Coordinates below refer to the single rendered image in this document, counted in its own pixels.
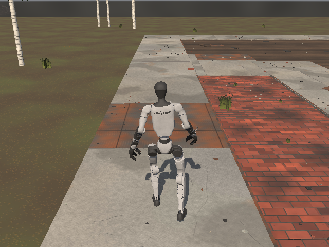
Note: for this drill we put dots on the robot right forearm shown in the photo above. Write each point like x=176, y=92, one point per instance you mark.
x=191, y=131

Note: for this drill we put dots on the robot left upper arm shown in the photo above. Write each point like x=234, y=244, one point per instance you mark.
x=143, y=118

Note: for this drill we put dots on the robot left hand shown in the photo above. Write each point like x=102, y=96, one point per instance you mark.
x=131, y=153

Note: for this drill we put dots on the robot right hand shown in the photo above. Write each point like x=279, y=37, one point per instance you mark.
x=190, y=137

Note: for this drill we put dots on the right robot foot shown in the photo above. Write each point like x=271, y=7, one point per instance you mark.
x=180, y=216

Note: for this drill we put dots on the robot left forearm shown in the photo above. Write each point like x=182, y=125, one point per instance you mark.
x=136, y=139

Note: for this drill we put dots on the robot right upper arm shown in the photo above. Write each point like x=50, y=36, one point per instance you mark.
x=182, y=115

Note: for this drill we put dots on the humanoid robot torso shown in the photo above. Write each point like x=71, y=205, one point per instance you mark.
x=163, y=124

